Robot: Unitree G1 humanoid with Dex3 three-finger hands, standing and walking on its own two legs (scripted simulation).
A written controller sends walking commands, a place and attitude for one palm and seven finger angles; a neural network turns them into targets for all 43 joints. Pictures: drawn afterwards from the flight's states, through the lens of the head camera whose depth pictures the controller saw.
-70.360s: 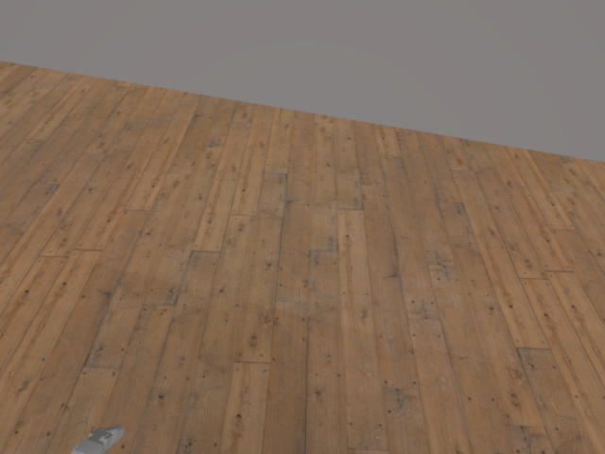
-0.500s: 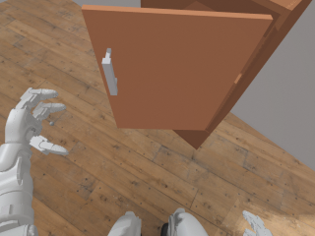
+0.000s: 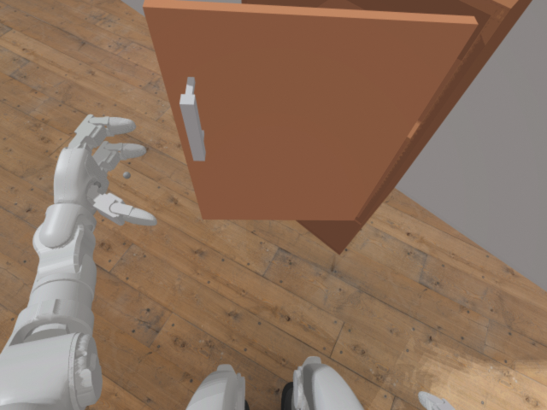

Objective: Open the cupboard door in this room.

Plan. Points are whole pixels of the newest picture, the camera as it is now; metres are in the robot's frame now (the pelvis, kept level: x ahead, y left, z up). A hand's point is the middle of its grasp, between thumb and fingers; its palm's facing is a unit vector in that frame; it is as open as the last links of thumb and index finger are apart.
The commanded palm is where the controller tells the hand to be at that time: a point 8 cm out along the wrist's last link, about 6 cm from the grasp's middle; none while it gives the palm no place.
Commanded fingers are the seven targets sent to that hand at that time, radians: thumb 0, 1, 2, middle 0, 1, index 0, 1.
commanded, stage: move the hooked fingers beside the handle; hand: left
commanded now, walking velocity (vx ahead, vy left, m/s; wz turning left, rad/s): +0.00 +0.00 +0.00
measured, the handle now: (195, 121) +0.55 +0.13 +0.03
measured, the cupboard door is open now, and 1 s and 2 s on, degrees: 42 42 42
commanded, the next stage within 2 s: slide the fingers in behind the handle in 1.22 s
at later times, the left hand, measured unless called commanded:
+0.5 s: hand (163, 139) +0.50 +0.17 +0.04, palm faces +0.03 -1.00 -0.02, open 14.0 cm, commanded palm +0.47 +0.23 +0.04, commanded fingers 0.00 -0.50 0.30 -0.30 -1.20 -0.30 -1.20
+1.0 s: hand (163, 149) +0.49 +0.17 +0.04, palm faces +0.02 -1.00 -0.02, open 14.0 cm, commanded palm +0.46 +0.23 +0.04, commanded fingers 0.00 -0.50 0.30 -0.30 -1.20 -0.30 -1.20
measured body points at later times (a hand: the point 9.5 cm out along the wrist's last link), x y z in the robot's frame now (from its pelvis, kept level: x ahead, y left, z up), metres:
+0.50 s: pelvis +0.00 -0.01 -0.01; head +0.14 +0.00 +0.42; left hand +0.49 +0.22 +0.05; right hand +0.00 -0.27 -0.12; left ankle +0.00 +0.07 -0.65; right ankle +0.03 -0.10 -0.65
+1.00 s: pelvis +0.01 -0.02 +0.00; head +0.14 -0.01 +0.43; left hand +0.48 +0.22 +0.04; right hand +0.06 -0.29 -0.12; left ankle +0.00 +0.07 -0.65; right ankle +0.03 -0.10 -0.66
